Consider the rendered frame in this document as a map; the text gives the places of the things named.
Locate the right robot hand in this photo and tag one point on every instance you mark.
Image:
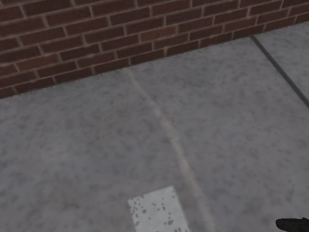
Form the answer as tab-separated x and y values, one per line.
293	224

